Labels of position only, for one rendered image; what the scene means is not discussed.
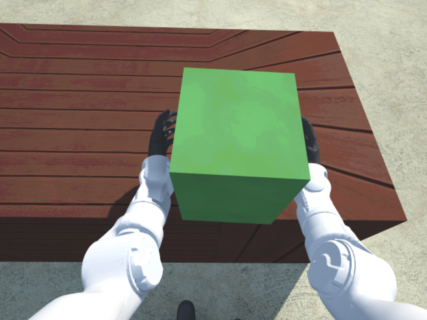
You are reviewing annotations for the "robot left hand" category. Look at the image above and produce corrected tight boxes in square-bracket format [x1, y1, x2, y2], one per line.
[148, 109, 177, 157]

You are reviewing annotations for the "robot left forearm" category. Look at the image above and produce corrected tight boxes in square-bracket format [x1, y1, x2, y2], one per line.
[81, 155, 174, 283]

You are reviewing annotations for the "pedestal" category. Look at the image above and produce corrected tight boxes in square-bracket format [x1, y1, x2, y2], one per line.
[0, 23, 407, 263]

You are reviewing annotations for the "robot right forearm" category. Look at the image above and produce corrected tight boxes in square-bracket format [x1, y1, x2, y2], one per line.
[294, 163, 397, 291]

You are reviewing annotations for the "robot right hand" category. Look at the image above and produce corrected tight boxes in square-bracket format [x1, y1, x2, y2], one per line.
[301, 115, 320, 165]

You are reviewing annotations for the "carton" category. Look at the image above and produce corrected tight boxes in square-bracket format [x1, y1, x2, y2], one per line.
[169, 67, 311, 225]

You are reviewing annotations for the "right robot upper arm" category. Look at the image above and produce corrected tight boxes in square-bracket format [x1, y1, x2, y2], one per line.
[307, 240, 427, 320]

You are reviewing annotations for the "robot left foot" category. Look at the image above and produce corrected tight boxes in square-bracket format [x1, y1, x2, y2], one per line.
[177, 300, 195, 320]

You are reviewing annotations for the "left robot upper arm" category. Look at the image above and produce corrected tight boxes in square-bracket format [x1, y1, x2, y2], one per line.
[28, 232, 163, 320]

